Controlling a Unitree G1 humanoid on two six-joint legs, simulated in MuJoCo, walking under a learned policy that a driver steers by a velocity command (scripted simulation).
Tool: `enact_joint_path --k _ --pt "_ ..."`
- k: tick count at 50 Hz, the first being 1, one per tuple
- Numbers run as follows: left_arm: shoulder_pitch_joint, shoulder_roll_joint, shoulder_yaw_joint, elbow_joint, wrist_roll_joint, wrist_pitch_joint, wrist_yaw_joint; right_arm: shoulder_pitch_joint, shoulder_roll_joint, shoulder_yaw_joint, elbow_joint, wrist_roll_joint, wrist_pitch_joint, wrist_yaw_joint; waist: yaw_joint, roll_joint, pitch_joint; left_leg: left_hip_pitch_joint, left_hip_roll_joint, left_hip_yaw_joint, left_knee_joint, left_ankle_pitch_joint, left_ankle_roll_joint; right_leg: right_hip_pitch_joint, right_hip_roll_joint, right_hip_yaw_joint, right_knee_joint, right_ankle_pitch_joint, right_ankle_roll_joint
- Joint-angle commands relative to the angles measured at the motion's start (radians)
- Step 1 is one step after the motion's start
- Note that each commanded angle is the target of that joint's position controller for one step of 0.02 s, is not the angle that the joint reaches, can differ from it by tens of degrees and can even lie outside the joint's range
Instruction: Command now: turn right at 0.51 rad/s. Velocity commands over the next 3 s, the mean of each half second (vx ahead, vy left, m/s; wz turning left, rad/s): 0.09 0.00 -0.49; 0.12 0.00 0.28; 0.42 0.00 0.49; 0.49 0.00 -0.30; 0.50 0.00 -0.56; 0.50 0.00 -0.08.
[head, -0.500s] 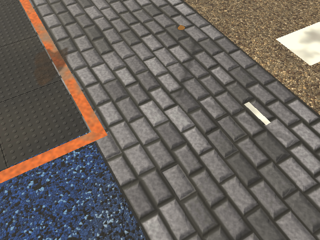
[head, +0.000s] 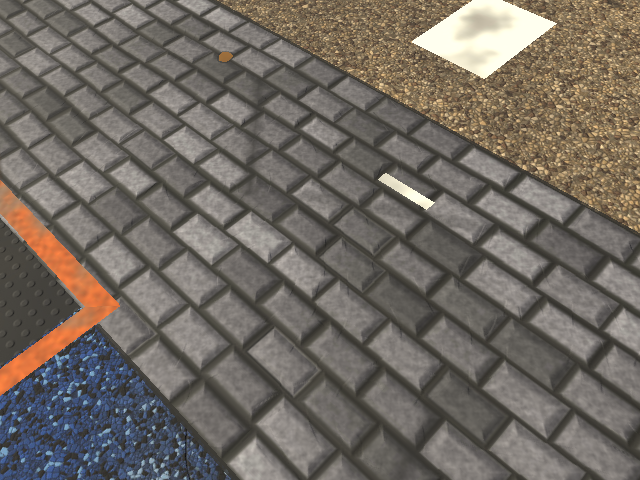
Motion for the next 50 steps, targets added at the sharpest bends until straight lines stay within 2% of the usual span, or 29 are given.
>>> enact_joint_path --k 1,2,3,4,8,11,13,15,17,19,22,23,24,25,26,27,28,32,37,39,40,42,43,44,45,46,47,48,50 --pt "0.107 0.238 0.055 -0.077 0.035 -0.052 -0.004 -0.115 -0.097 -0.021 -0.118 0.016 -0.022 -0.001 0.06 -0.178 -0.17 -0.355 -0.078 -0.172 0.457 -0.162 0.001 0.303 -0.362 0.517 -0.296 0.626 -0.298" --pt "0.051 0.214 0.051 -0.082 0.014 -0.061 0.002 -0.091 -0.104 -0.026 -0.102 0.019 -0.019 -0.007 0.027 -0.13 -0.136 -0.368 -0.058 -0.184 0.439 -0.062 0.014 0.278 -0.308 0.45 -0.293 0.518 -0.239" --pt "0.002 0.176 0.039 -0.092 -0.006 -0.057 0.009 -0.072 -0.115 -0.031 -0.083 0.01 -0.014 -0.014 0.006 -0.106 -0.117 -0.365 -0.043 -0.193 0.406 0.01 0.013 0.255 -0.27 0.407 -0.294 0.46 -0.194" --pt "-0.026 0.163 0.031 -0.103 -0.012 -0.052 0.017 -0.051 -0.118 -0.035 -0.076 0.003 -0.012 -0.017 -0.013 -0.123 -0.113 -0.32 -0.047 -0.192 0.393 0.07 0.007 0.211 -0.241 0.375 -0.302 0.454 -0.176" --pt "-0.01 0.156 0.027 -0.127 -0.003 -0.045 0.032 -0.018 -0.092 -0.031 -0.066 0.009 -0.019 -0.013 -0.014 -0.132 -0.139 -0.284 -0.081 -0.194 0.309 0.173 -0.018 0.23 -0.196 0.353 -0.31 0.446 -0.173" --pt "0.037 0.162 0.032 -0.122 -0.017 -0.041 0.04 -0.052 -0.091 -0.027 -0.081 0.013 -0.034 0.0 0.016 -0.165 -0.117 -0.304 -0.082 -0.196 0.123 0.218 -0.029 0.239 -0.176 0.429 -0.388 -0.052 -0.177" --pt "0.037 0.173 0.035 -0.124 -0.012 -0.044 0.041 -0.078 -0.097 -0.027 -0.09 0.018 -0.054 0.012 0.025 -0.198 -0.077 -0.294 -0.087 -0.202 0.015 0.225 -0.028 0.217 -0.18 0.479 -0.417 -0.16 -0.179" --pt "0.047 0.183 0.039 -0.125 -0.012 -0.048 0.039 -0.093 -0.094 -0.024 -0.094 0.019 -0.079 0.024 0.037 -0.189 -0.071 -0.261 -0.094 -0.205 -0.074 0.223 -0.022 0.21 -0.177 0.498 -0.411 -0.159 -0.182" --pt "0.039 0.186 0.04 -0.13 -0.008 -0.045 0.037 -0.107 -0.088 -0.022 -0.096 0.017 -0.095 0.028 0.04 -0.178 -0.052 -0.21 -0.111 -0.203 -0.141 0.199 -0.014 0.182 -0.153 0.494 -0.376 -0.071 -0.184" --pt "0.024 0.179 0.037 -0.138 -0.005 -0.039 0.032 -0.08 -0.089 -0.02 -0.089 0.018 -0.105 0.034 0.032 -0.189 -0.074 -0.132 -0.12 -0.185 -0.183 0.198 -0.005 0.164 -0.143 0.482 -0.332 0.062 -0.181" --pt "-0.013 0.152 0.024 -0.153 -0.01 -0.028 0.029 -0.025 -0.089 -0.017 -0.083 0.013 -0.113 0.044 -0.011 -0.181 -0.12 0.016 -0.124 -0.165 -0.311 0.291 0.02 0.15 -0.129 0.495 -0.238 0.276 -0.15" --pt "-0.029 0.121 0.012 -0.156 -0.01 -0.027 0.03 0.01 -0.081 -0.012 -0.073 0.003 -0.115 0.048 -0.036 -0.164 -0.137 0.101 -0.105 -0.161 -0.417 0.408 0.038 0.14 -0.112 0.474 -0.204 0.29 -0.116" --pt "-0.004 0.064 -0.008 -0.149 0.005 -0.032 0.032 0.03 -0.09 -0.007 -0.074 -0.019 -0.117 0.047 -0.035 -0.117 -0.171 0.221 -0.018 -0.229 -0.454 0.542 0.062 0.1 -0.077 0.436 -0.16 0.234 -0.059" --pt "0.059 0.012 -0.026 -0.144 0.034 -0.038 0.031 0.037 -0.139 -0.007 -0.086 -0.035 -0.112 0.044 0.015 0.061 -0.204 0.306 0.138 -0.397 -0.458 0.766 0.127 0.045 0.018 0.324 -0.011 0.013 0.003" --pt "0.114 0.022 -0.023 -0.149 0.03 -0.039 0.032 -0.014 -0.107 0.012 -0.064 -0.039 -0.101 0.043 0.089 0.2 -0.172 0.247 0.205 -0.518 -0.441 0.731 0.265 0.002 0.044 0.243 -0.026 -0.159 0.053" --pt "0.103 0.072 -0.015 -0.133 0.038 -0.039 0.035 -0.061 -0.052 0.027 -0.086 -0.013 -0.096 0.046 0.068 0.164 -0.135 0.209 0.172 -0.515 -0.452 0.62 0.281 0.017 0.001 0.215 -0.054 -0.115 0.084" --pt "0.063 0.087 -0.008 -0.128 0.034 -0.041 0.034 -0.059 -0.057 0.027 -0.085 -0.006 -0.089 0.049 0.045 0.15 -0.122 0.194 0.114 -0.473 -0.438 0.567 0.245 0.044 0.005 0.203 -0.104 -0.03 0.088" --pt "0.028 0.113 0.005 -0.133 0.026 -0.036 0.031 -0.041 -0.142 0.013 -0.1 0.017 -0.084 0.053 0.022 0.041 -0.099 0.103 -0.008 -0.363 -0.356 0.561 0.16 0.154 0.015 0.155 -0.129 0.18 0.056" --pt "0.031 0.091 0.019 -0.154 0.015 -0.037 0.052 -0.02 -0.153 -0.005 -0.132 0.035 -0.071 0.054 0.012 0.04 -0.186 0.168 0.011 -0.471 -0.259 0.819 0.237 0.117 0.024 0.114 -0.011 0.251 0.066" --pt "0.017 0.071 0.021 -0.164 0.014 -0.036 0.051 -0.012 -0.157 -0.012 -0.143 0.034 -0.055 0.051 0.006 0.067 -0.187 0.196 0.042 -0.544 -0.27 0.852 0.271 0.053 0.05 0.105 0.036 0.122 0.078" --pt "0.023 0.052 0.019 -0.169 0.016 -0.038 0.046 -0.002 -0.15 -0.013 -0.141 0.038 -0.047 0.049 0.015 0.097 -0.198 0.217 0.06 -0.59 -0.294 0.756 0.289 0.02 0.064 0.106 0.038 -0.085 0.076" --pt "0.047 0.046 0.019 -0.172 0.001 -0.052 0.032 -0.018 -0.148 -0.015 -0.157 0.048 -0.032 0.045 0.038 0.104 -0.172 0.173 0.061 -0.642 -0.328 0.429 0.283 0.025 0.049 0.116 -0.055 -0.15 0.052" --pt "0.087 0.053 0.024 -0.157 -0.003 -0.062 0.027 -0.076 -0.136 -0.012 -0.181 0.053 -0.024 0.04 0.07 0.079 -0.146 0.046 0.011 -0.588 -0.303 0.257 0.237 0.14 0.019 0.132 -0.183 -0.067 0.025" --pt "0.121 0.12 0.04 -0.147 0.009 -0.068 0.029 -0.123 -0.083 0.003 -0.212 0.054 -0.022 0.037 0.074 -0.059 -0.109 -0.158 -0.092 -0.436 -0.162 0.099 0.155 0.265 -0.11 0.29 -0.304 -0.125 -0.036" --pt "0.164 0.2 0.064 -0.128 0.023 -0.078 0.023 -0.133 -0.073 0.007 -0.237 0.054 -0.034 0.036 0.066 -0.287 -0.042 -0.381 -0.225 -0.25 0.023 -0.054 0.095 0.344 -0.294 0.569 -0.393 -0.094 -0.15" --pt "0.158 0.16 0.056 -0.132 0.023 -0.093 0.022 -0.135 -0.13 -0.011 -0.236 0.034 -0.048 0.035 0.064 -0.237 0.02 -0.506 -0.137 -0.262 0.204 -0.12 0.072 0.362 -0.402 0.636 -0.383 0.045 -0.212" --pt "0.153 0.124 0.046 -0.136 0.013 -0.1 0.029 -0.108 -0.142 -0.019 -0.215 0.03 -0.054 0.04 0.049 -0.134 0.013 -0.523 -0.106 -0.28 0.281 -0.063 0.066 0.382 -0.382 0.56 -0.362 0.103 -0.198" --pt "0.139 0.114 0.043 -0.137 0.004 -0.103 0.035 -0.085 -0.122 -0.016 -0.198 0.035 -0.053 0.045 0.037 -0.085 0.009 -0.541 -0.088 -0.275 0.303 0.014 0.052 0.411 -0.335 0.476 -0.363 0.104 -0.164" --pt "0.145 0.114 0.038 -0.124 0.002 -0.106 0.042 -0.103 -0.086 -0.005 -0.198 0.041 -0.055 0.06 0.052 -0.106 0.022 -0.567 -0.059 -0.247 0.316 0.136 0.029 0.425 -0.292 0.343 -0.391 0.227 -0.126"
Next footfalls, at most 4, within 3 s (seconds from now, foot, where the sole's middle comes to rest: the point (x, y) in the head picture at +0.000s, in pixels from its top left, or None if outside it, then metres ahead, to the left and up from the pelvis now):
0.48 left None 0.16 0.11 -0.76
1.30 left None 0.36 0.16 -0.76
1.84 right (352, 353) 0.72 0.01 -0.76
2.30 left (267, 260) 0.99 0.22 -0.76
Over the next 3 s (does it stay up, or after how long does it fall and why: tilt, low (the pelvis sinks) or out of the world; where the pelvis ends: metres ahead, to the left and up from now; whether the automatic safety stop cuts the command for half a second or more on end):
stays up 1.13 -0.01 0.02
